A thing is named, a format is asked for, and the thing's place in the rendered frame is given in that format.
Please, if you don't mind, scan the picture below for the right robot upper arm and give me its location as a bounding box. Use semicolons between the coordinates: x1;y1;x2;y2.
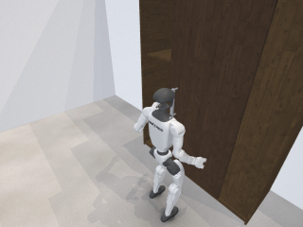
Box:
170;120;186;159

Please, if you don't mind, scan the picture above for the handle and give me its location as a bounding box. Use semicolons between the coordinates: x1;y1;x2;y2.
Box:
169;88;178;116
252;124;270;161

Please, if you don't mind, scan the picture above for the wardrobe door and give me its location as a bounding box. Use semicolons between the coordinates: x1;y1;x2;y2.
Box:
219;0;303;218
168;0;278;199

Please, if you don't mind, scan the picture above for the humanoid robot torso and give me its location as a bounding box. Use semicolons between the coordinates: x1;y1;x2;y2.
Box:
148;108;177;166

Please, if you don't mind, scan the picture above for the right robot forearm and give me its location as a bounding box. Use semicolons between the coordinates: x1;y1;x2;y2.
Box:
179;150;198;166

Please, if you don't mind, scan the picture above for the left robot upper arm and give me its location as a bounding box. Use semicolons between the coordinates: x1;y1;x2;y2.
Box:
134;107;155;132

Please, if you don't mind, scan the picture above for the left robot hand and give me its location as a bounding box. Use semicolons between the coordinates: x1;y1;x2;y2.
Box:
152;102;160;109

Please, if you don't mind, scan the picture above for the right robot hand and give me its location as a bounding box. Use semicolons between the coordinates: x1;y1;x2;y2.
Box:
195;157;206;169

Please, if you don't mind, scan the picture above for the right robot foot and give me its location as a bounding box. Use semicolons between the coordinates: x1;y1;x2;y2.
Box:
160;206;179;222

